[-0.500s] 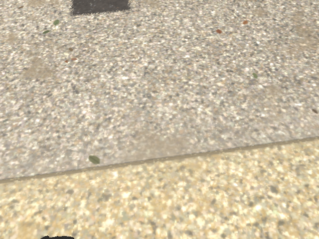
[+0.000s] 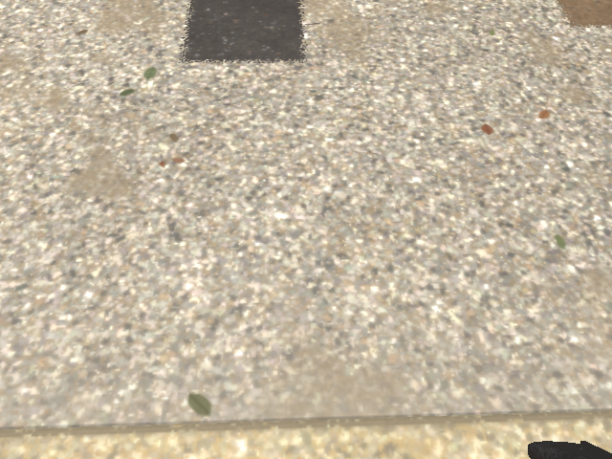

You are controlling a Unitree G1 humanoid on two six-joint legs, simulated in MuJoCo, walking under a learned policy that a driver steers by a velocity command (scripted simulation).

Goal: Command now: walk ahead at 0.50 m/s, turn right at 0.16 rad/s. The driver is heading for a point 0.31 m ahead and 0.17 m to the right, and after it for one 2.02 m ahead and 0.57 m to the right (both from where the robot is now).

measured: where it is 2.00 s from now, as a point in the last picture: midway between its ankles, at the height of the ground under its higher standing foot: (473, 232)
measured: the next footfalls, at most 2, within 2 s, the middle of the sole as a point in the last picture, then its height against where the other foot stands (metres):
right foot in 0.52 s outside the picture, level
left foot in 1.02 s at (369, 326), level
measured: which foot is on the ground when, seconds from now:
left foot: down 0.00-0.52, up 0.54-1.00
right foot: up 0.00-0.50, down 0.52-1.00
